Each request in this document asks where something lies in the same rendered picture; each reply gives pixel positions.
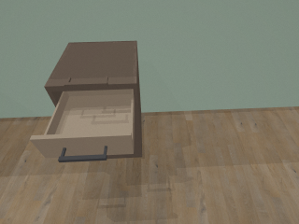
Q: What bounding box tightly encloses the drawer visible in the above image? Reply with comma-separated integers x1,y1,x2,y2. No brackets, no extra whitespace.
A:
29,89,135,159

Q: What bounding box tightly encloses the cabinet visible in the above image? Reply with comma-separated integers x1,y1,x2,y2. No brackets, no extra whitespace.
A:
44,40,142,159

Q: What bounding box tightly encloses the handle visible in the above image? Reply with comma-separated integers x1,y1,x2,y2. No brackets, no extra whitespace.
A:
58,146,107,162
64,81,108,88

